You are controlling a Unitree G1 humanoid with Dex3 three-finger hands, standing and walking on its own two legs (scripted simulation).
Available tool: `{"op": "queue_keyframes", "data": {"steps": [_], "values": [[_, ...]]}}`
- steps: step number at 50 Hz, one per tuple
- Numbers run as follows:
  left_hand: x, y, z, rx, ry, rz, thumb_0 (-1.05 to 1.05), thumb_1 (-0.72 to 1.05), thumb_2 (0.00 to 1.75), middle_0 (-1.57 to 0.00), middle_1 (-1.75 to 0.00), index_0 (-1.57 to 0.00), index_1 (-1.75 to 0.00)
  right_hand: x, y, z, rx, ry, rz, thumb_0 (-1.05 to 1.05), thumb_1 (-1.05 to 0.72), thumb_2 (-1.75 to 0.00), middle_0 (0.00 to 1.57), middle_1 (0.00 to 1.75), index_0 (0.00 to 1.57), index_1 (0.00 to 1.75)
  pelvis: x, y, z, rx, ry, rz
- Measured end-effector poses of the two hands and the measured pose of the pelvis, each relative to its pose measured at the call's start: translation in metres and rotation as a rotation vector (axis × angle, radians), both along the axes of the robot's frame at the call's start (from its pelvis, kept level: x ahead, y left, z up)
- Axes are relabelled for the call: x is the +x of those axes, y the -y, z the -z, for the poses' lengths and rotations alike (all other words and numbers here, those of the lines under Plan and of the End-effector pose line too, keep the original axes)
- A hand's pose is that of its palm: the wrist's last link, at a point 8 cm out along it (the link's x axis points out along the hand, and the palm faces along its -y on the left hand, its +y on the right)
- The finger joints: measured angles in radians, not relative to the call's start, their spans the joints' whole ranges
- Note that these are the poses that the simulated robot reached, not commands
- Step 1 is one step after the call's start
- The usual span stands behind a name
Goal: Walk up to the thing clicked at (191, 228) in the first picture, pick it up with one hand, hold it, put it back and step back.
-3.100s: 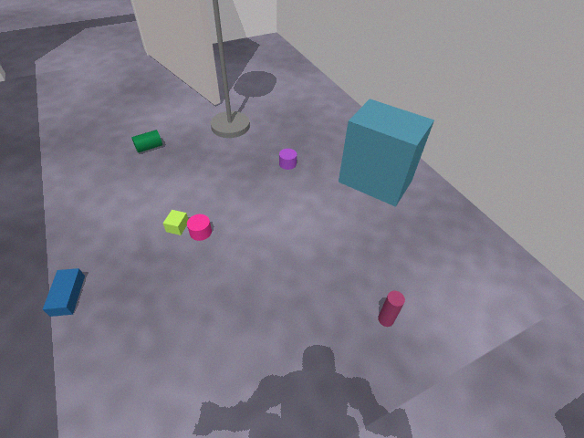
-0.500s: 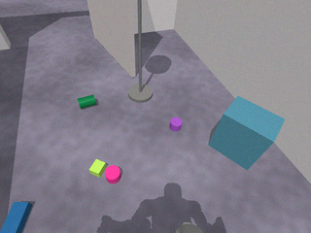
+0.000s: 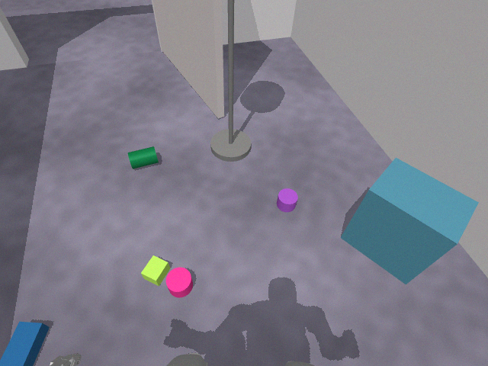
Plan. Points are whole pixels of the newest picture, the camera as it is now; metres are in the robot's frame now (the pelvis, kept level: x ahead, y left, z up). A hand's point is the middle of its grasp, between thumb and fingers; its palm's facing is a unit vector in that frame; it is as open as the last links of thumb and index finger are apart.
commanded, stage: walk up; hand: left
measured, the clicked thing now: (179, 282) +0.50 +0.25 -0.72
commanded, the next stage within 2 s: stand in 1.04 s
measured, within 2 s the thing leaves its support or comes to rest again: neither
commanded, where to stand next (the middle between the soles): +0.12 +0.00 m, yaw +0 degrees
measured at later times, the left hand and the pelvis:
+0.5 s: hand out of the picture +0.08 +0.27 -0.12, palm faces +0.01 -0.93 -0.37, open 7.4 cm; pelvis +0.02 +0.00 +0.03, yaw +1 degrees
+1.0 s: hand out of the picture +0.10 +0.26 -0.12, palm faces +0.00 -0.94 -0.34, open 7.4 cm; pelvis +0.03 +0.00 +0.03, yaw +1 degrees
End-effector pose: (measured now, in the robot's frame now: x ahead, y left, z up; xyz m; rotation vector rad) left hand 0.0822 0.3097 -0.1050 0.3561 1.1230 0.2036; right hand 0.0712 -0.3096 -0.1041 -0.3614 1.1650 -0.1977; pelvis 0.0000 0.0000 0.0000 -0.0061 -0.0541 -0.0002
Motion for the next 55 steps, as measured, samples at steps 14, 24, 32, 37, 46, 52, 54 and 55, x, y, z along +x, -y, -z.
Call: {"op": "queue_keyframes", "data": {"steps": [14,24,32,37,46,52,54,55], "values": [[-0.014,0.0,-0.008,-0.018,-0.081,-0.047,0.0,0.9,0.9,-0.2,-0.3,-0.21,-0.3,0.047,-0.017,-0.012,0.042,0.02,-0.03,0.01,-0.9,-0.9,0.21,0.3,0.2,0.3,0.011,-0.001,-0.018,-0.009,-0.005,-0.014],[-0.01,-0.002,-0.02,-0.009,-0.089,-0.067,0.0,0.9,0.9,-0.2,-0.3,-0.21,-0.3,0.055,-0.021,-0.015,0.066,0.008,-0.023,0.0,-0.9,-0.9,0.21,0.3,0.2,0.3,0.015,-0.001,-0.028,-0.002,-0.004,-0.017],[0.0,0.003,-0.022,-0.022,-0.084,-0.062,0.0,0.9,0.9,-0.2,-0.3,-0.21,-0.3,0.043,-0.018,-0.016,0.061,-0.03,0.007,0.0,-0.9,-0.9,0.2,0.3,0.2,0.3,0.019,-0.002,-0.032,-0.002,-0.005,-0.016],[0.005,0.005,-0.021,-0.032,-0.082,-0.058,0.0,0.9,0.9,-0.2,-0.3,-0.21,-0.3,0.034,-0.016,-0.017,0.054,-0.048,0.027,0.01,-0.9,-0.9,0.2,0.3,0.2,0.3,0.02,-0.003,-0.033,-0.001,-0.006,-0.015],[0.009,0.008,-0.019,-0.039,-0.094,-0.05,0.0,0.9,0.9,-0.2,-0.3,-0.21,-0.3,0.022,-0.016,-0.016,0.052,-0.084,0.045,0.01,-0.9,-0.9,0.2,0.3,0.2,0.3,0.023,-0.003,-0.033,-0.002,-0.015,-0.018],[0.009,0.007,-0.019,-0.035,-0.105,-0.056,0.0,0.9,0.9,-0.2,-0.3,-0.21,-0.3,0.023,-0.017,-0.014,0.055,-0.093,0.046,0.01,-0.9,-0.9,0.2,0.3,0.2,0.3,0.027,-0.002,-0.034,-0.002,-0.019,-0.019],[0.009,0.007,-0.019,-0.032,-0.11,-0.056,0.0,0.9,0.9,-0.2,-0.3,-0.21,-0.3,0.025,-0.017,-0.014,0.055,-0.09,0.043,0.01,-0.9,-0.9,0.2,0.3,0.2,0.3,0.028,-0.002,-0.034,0.001,-0.022,-0.019],[0.01,0.007,-0.019,-0.031,-0.114,-0.055,0.0,0.9,0.9,-0.2,-0.3,-0.21,-0.3,0.027,-0.018,-0.014,0.056,-0.088,0.042,0.01,-0.9,-0.9,0.2,0.3,0.2,0.3,0.029,-0.002,-0.034,0.002,-0.023,-0.018]]}}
